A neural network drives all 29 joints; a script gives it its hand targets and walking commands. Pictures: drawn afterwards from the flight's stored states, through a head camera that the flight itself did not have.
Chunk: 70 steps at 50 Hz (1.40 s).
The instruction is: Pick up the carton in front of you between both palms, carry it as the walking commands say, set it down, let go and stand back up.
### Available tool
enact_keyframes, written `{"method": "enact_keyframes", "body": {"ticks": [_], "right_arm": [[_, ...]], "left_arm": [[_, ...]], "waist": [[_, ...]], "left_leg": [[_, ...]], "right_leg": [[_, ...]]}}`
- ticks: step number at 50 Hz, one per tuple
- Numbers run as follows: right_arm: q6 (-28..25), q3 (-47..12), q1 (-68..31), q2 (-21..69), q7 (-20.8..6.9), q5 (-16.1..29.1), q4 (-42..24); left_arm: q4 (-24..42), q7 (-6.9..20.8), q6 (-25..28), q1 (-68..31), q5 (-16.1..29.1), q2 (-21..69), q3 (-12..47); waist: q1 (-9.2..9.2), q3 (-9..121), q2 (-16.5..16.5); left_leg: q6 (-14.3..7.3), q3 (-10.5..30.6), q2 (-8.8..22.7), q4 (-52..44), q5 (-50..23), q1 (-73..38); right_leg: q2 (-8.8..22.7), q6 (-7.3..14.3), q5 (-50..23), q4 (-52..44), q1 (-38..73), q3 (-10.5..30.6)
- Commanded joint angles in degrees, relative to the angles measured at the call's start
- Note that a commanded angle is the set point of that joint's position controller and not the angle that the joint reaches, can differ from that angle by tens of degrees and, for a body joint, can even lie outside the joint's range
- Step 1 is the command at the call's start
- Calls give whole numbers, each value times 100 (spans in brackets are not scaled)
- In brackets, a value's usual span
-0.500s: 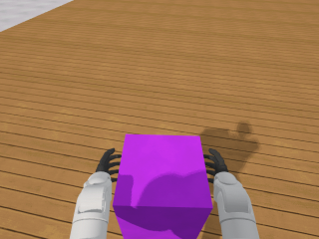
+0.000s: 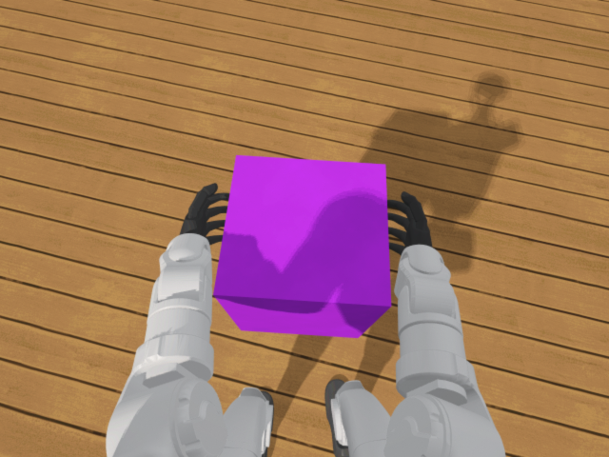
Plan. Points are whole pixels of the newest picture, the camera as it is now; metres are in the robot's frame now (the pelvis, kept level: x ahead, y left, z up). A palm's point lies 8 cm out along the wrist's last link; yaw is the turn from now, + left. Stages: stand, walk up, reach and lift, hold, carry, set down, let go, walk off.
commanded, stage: set down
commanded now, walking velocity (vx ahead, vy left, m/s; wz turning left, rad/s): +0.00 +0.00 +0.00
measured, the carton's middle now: (304, 257) +0.40 -0.01 -0.14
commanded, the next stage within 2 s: none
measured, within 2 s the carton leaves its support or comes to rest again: rests again in 1.90 s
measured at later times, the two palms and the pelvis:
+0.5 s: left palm (230, 235) +0.47 +0.12 -0.21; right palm (393, 254) +0.42 -0.17 -0.20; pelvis +0.01 +0.01 -0.12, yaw +0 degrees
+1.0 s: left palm (251, 242) +0.51 +0.10 -0.37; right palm (381, 269) +0.44 -0.19 -0.36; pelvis -0.03 +0.01 -0.25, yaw -1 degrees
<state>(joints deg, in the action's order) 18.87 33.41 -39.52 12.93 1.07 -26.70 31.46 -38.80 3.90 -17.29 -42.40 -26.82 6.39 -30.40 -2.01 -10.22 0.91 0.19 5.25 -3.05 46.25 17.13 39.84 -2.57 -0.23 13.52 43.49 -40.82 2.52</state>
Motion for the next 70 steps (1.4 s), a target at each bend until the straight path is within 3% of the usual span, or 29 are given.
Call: {"method": "enact_keyframes", "body": {"ticks": [1, 6, 10, 15, 19, 25, 38, 53, 61, 70], "right_arm": [[-775, -2626, -2725, 4108, -810, 868, 369], [-1077, -4081, -3319, 4668, -933, 1645, -478], [-839, -4525, -3214, 4843, -1057, 1962, -604], [-410, -4106, -3139, 4837, -1285, 1808, -89], [-299, -3686, -3290, 4741, -1337, 1672, 236], [-416, -3377, -3646, 4514, -1220, 1690, 390], [-386, -3479, -5133, 4058, -882, 2170, 63], [-291, -2741, -6570, 3419, -797, 2165, 303], [-394, -2728, -7227, 2984, -752, 2443, 289], [-562, -2982, -7809, 2633, -702, 2962, 123]], "left_arm": [[-287, 873, 794, -2750, 993, 4230, 2570], [479, 784, 1055, -3223, 1744, 4863, 4041], [696, 715, 818, -3165, 1973, 5109, 4492], [139, 864, 383, -3029, 1797, 5234, 4081], [-226, 916, 281, -3171, 1712, 5107, 3722], [-483, 789, 433, -3571, 1703, 4784, 3491], [-574, 471, 408, -5047, 2122, 4262, 3751], [-1514, 451, 305, -6309, 2085, 3468, 3179], [-1695, 406, 361, -6899, 2397, 3128, 3452], [-1543, 327, 513, -7502, 2995, 2895, 4099]], "waist": [[-187, 4023, 29], [-192, 7067, 159], [-147, 7781, 277], [-198, 6829, 251], [-278, 6488, 238], [-346, 6752, 287], [-468, 7858, 435], [-649, 7189, 520], [-796, 7187, 626], [-995, 7576, 782]], "left_leg": [[-109, -235, -477, 0, -864, 107], [6, -222, -532, 963, -2054, 234], [106, -265, -554, 1463, -2248, 558], [102, -285, -562, 1703, -1315, 1610], [83, -318, -594, 1985, -1132, 2324], [93, -367, -653, 2611, -1210, 3037], [158, -579, -766, 3938, -673, 3802], [60, -686, -734, 5097, 104, 5045], [45, -669, -644, 5765, -50, 5085], [7, -615, -546, 6517, -710, 4766]], "right_leg": [[-445, -103, -1140, 281, 1301, -106], [-499, -164, -2329, 1385, 1071, -185], [-570, -220, -2176, 1906, 71, -273], [-579, -226, -1204, 2194, -1301, -355], [-567, -225, -1047, 2481, -2011, -378], [-593, -284, -1129, 3078, -2790, -405], [-660, -419, -750, 4374, -3537, -647], [-583, -433, -145, 5506, -4492, -850], [-486, -448, -282, 6155, -4695, -944], [-396, -429, -878, 6820, -4684, -976]]}}
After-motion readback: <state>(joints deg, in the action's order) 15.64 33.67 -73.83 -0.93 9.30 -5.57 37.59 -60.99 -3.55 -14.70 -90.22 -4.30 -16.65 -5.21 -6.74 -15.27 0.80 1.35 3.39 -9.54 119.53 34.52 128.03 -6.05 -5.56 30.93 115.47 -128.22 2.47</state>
